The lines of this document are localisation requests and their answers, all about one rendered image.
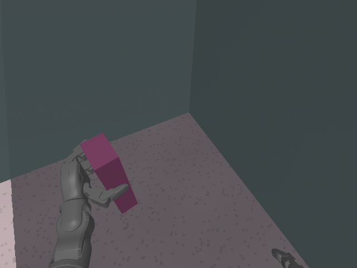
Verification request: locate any right robot hand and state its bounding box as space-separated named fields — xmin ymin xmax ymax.
xmin=272 ymin=248 xmax=304 ymax=268

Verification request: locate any left robot hand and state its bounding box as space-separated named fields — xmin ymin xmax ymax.
xmin=61 ymin=140 xmax=129 ymax=208

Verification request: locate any carton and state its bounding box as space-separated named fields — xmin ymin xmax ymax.
xmin=79 ymin=133 xmax=138 ymax=214

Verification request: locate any left robot arm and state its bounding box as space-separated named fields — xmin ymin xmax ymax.
xmin=48 ymin=198 xmax=95 ymax=268

